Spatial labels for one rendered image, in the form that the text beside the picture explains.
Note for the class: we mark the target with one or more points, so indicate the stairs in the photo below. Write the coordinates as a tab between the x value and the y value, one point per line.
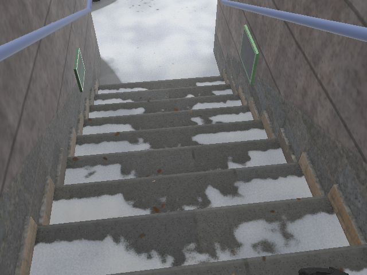
174	177

